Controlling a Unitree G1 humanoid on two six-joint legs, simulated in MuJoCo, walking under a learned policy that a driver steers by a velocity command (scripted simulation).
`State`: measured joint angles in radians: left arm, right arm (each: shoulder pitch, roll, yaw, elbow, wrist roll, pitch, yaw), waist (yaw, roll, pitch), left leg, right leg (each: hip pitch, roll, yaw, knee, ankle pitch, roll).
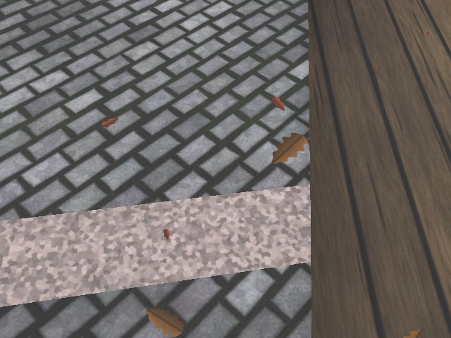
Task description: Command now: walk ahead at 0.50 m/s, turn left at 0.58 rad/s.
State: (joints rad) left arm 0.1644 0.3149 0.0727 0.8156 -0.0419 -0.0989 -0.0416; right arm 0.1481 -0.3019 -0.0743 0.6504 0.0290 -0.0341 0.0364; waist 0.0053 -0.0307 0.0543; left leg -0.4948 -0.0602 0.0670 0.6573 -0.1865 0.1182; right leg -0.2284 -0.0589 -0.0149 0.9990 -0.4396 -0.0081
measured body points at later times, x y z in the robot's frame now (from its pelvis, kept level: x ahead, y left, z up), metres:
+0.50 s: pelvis +0.21 -0.01 +0.01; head +0.24 -0.02 +0.46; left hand +0.40 +0.23 -0.08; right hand +0.32 -0.30 -0.10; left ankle +0.10 +0.07 -0.68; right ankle +0.31 -0.10 -0.71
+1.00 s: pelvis +0.25 +0.04 +0.02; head +0.28 +0.06 +0.47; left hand +0.50 +0.25 -0.07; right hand +0.27 -0.27 -0.07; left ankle +0.30 +0.14 -0.71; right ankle +0.23 -0.09 -0.64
